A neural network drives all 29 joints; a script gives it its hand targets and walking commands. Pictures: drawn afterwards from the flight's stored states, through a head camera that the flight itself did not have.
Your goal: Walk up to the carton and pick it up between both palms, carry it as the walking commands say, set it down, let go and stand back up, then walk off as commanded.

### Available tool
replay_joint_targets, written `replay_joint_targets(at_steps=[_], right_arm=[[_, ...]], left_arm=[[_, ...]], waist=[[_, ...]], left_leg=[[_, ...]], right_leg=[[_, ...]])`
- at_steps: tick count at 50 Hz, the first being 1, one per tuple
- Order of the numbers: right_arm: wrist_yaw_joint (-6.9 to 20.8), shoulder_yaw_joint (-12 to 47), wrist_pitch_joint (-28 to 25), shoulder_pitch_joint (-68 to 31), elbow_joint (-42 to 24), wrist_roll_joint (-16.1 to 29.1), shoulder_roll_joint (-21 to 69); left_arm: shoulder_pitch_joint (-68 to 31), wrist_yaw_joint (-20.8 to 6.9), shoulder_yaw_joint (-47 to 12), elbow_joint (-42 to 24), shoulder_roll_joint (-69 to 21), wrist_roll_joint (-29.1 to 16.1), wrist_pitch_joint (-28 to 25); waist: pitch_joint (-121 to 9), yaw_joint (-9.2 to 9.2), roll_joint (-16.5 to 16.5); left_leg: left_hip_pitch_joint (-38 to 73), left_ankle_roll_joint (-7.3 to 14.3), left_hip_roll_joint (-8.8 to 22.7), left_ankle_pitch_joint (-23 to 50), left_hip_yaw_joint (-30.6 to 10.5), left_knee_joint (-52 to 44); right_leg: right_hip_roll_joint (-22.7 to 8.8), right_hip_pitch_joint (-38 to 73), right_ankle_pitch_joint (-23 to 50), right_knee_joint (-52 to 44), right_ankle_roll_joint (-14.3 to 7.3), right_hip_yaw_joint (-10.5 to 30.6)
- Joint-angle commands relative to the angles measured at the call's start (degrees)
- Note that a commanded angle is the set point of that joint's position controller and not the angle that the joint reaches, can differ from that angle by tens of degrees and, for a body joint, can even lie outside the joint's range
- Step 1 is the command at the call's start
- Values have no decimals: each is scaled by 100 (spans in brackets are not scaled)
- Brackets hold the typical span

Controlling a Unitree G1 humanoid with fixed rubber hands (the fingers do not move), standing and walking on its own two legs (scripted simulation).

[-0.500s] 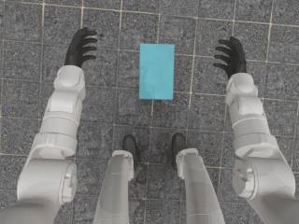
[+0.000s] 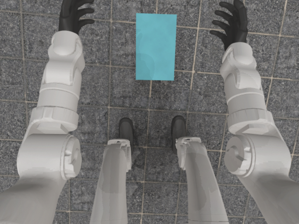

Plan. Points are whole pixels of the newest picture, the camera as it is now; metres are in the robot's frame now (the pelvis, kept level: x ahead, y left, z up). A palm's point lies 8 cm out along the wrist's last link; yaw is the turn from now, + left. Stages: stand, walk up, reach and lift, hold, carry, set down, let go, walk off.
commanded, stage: reach and lift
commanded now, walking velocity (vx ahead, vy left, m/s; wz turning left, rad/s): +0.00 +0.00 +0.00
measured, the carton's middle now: (154, 51) +0.51 -0.02 -0.56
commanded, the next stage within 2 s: none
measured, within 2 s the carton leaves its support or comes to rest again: neither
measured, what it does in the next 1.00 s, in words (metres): lowers itself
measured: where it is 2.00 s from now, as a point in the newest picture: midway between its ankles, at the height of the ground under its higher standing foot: (152, 143)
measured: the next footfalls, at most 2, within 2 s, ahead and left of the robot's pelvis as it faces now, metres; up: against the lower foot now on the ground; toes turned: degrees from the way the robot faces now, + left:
none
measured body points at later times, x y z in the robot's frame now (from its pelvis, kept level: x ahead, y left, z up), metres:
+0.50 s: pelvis -0.07 -0.01 -0.16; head +0.32 +0.01 +0.05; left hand +0.50 +0.14 -0.35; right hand +0.50 -0.17 -0.35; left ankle +0.07 +0.11 -0.62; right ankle +0.07 -0.15 -0.62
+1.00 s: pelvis -0.07 -0.01 -0.25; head +0.33 +0.00 -0.06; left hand +0.51 +0.14 -0.47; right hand +0.49 -0.17 -0.47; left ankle +0.07 +0.11 -0.62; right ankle +0.07 -0.15 -0.62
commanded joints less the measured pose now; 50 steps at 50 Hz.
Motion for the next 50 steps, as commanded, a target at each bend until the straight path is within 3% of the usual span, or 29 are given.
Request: replay_joint_targets(at_steps=[1, 2, 3, 5, 6, 7, 8, 9, 10, 12, 13, 14, 17, 18, 19, 21, 22, 24, 25, 26, 27, 30, 31, 32, 33, 36, 40, 49, 50], right_arm=[[-100, -178, -340, -2095, -770, -150, -597], [-136, -174, -311, -2146, -390, -182, -686], [-168, -116, -281, -2206, -817, -70, -665], [-247, -9, -209, -2437, -711, 45, -744], [-252, 52, -193, -2349, 42, 56, -621], [-323, 19, -170, -2705, -758, 132, -852], [-387, 125, -157, -2742, -889, 215, -924], [-443, 169, -77, -2806, -605, 352, -967], [-439, 353, -50, -2903, -480, 427, -936], [-523, 659, 29, -3448, -1361, 764, -1143], [-592, 884, 90, -3452, -1272, 956, -1136], [-667, 952, 163, -3703, -1426, 1010, -1328], [-864, 1306, 405, -4319, -1938, 1513, -1639], [-903, 1315, 431, -4409, -1881, 1548, -1691], [-968, 1340, 467, -4536, -2414, 1626, -1787], [-935, 1431, 568, -4419, -1142, 1640, -1643], [-938, 1280, 569, -4529, -1507, 1597, -1837], [-834, 1320, 598, -4530, -180, 1477, -1648], [-793, 1259, 553, -4722, -399, 1448, -1693], [-766, 1207, 512, -4789, 252, 1381, -1658], [-735, 1184, 431, -4861, 230, 1333, -1634], [-672, 1139, 294, -4840, 849, 1332, -1521], [-664, 1111, 236, -4914, 877, 1315, -1577], [-657, 1099, 177, -4977, 549, 1312, -1612], [-638, 1133, 139, -4891, 1128, 1276, -1546], [-592, 1071, 9, -4782, 1135, 1221, -1587], [-582, 1317, -158, -4973, 816, 1372, -1567], [-511, 1601, -336, -5008, 1199, 1581, -1629], [-484, 1645, -345, -4949, 1327, 1603, -1491]], left_arm=[[-2397, 156, 622, -668, -169, 168, -203], [-2549, 181, 585, -289, -90, 117, -169], [-2639, 217, 531, -745, -1, 61, -168], [-2827, 284, 385, -556, 114, 50, -124], [-2747, 285, 323, 181, 37, 26, -134], [-3056, 333, 492, -569, 335, 42, -84], [-3255, 391, 336, -783, 414, -134, -92], [-3367, 451, 242, -507, 511, -47, -93], [-3327, 478, 99, -288, 534, -163, -67], [-3827, 614, 29, -1139, 956, -374, 12], [-3925, 656, -124, -1169, 1000, -512, -10], [-4180, 726, -208, -1288, 1114, -637, 57], [-4823, 897, -402, -1890, 1582, -964, 257], [-4825, 927, -533, -1703, 1527, -1086, 284], [-5023, 980, -504, -2328, 1677, -1169, 296], [-4979, 962, -606, -976, 1419, -1132, 335], [-5184, 961, -508, -1526, 1614, -1060, 354], [-5190, 835, -561, -28, 1465, -1052, 395], [-5414, 797, -469, -325, 1530, -1026, 375], [-5420, 749, -468, 335, 1502, -1053, 338], [-5415, 683, -410, 456, 1501, -1050, 301], [-5335, 572, -429, 1148, 1502, -1002, 146], [-5476, 545, -401, 1161, 1581, -945, 97], [-5507, 540, -362, 786, 1672, -881, 20], [-5470, 514, -345, 1341, 1679, -884, -47], [-5193, 440, -350, 1610, 1633, -817, -114], [-5321, 439, -472, 1292, 1642, -940, -293], [-5445, 376, -518, 1574, 1792, -939, -472], [-5373, 331, -500, 1646, 1729, -909, -490]], waist=[[-7384, -132, 246], [-7236, -340, 95], [-7777, -225, 172], [-7922, -198, 301], [-7029, -242, 136], [-7708, -201, 18], [-8208, -298, 1], [-8103, -51, 330], [-7847, -143, 176], [-9234, -15, 74], [-9611, 49, 13], [-10008, -114, -81], [-11042, -79, 49], [-10939, -90, 30], [-11676, -6, -5], [-9702, -66, 230], [-9809, -16, 386], [-7954, -136, 339], [-8064, -73, 315], [-7282, -175, 113], [-7187, -212, 28], [-6778, -83, 33], [-6718, -131, 79], [-7074, 36, 153], [-6406, 27, 81], [-6349, -65, 78], [-6670, -32, 121], [-5750, 15, 156], [-5678, 141, 226]], left_leg=[[4214, -277, -570, 3029, -429, 1199], [3918, -249, -553, 2528, -448, 1412], [4097, -266, -639, 2657, -364, 1480], [3995, -273, -660, 2468, -300, 1750], [3235, -226, -664, 1632, -243, 1874], [3358, -245, -686, 1471, -154, 2025], [3410, -244, -699, 1412, -99, 2179], [3198, -247, -752, 1083, 42, 2332], [3064, -217, -723, 769, -43, 2394], [3738, -191, -721, 1164, -23, 2805], [3736, -192, -702, 1217, 96, 3106], [3967, -202, -688, 1323, 70, 3224], [4704, -251, -593, 1306, 146, 3665], [4659, -187, -561, 1765, 127, 3806], [5069, -148, -603, 2185, 95, 3932], [4134, -107, -487, 1304, -27, 4002], [4170, -133, -499, 1203, 24, 4072], [2978, -105, -407, 84, 23, 4096], [2969, -150, -427, 67, 52, 4101], [2407, -144, -368, -379, 44, 4155], [2195, -124, -378, -452, 79, 4240], [1845, -107, -371, -527, 130, 4365], [1808, -124, -344, -521, 147, 4507], [1987, -148, -377, -153, 144, 4579], [1479, -129, -357, -352, 153, 4688], [1521, -173, -354, -111, 98, 4893], [1797, -186, -361, 482, 55, 5175], [1240, -236, -274, 467, 14, 5672], [1133, -227, -293, 380, 59, 5685]], right_leg=[[1053, 1705, 1618, 1165, -206, -40], [1034, 1409, 1199, 1442, -186, -89], [1060, 1655, 1362, 1569, -148, -101], [1073, 1456, 1157, 1922, -134, -153], [1026, 1079, 533, 2050, -143, -131], [1028, 1568, 691, 2211, -105, -151], [1032, 1825, 735, 2355, -113, -185], [978, 1744, 480, 2576, -116, -126], [957, 1572, 177, 2694, -127, -199], [960, 2073, 474, 3028, -132, -181], [942, 2424, 626, 3250, -144, -139], [955, 2625, 790, 3445, -150, -206], [905, 3236, 869, 3816, -227, -204], [958, 3180, 1187, 4016, -159, -256], [1015, 3475, 1534, 4146, -135, -235], [909, 2045, 545, 4300, -200, -194], [891, 1957, 480, 4293, -246, -171], [799, 926, -549, 4355, -256, -181], [774, 1057, -506, 4336, -297, -163], [737, 684, -906, 4402, -276, -194], [719, 732, -903, 4435, -274, -176], [714, 623, -958, 4631, -236, -201], [712, 564, -928, 4746, -256, -172], [739, 689, -618, 4850, -264, -148], [721, 387, -779, 4945, -258, -125], [742, 259, -568, 5188, -199, -185], [756, 289, -97, 5468, -136, -213], [678, -249, -90, 6010, -91, -137], [693, -229, -173, 6011, -102, -105]])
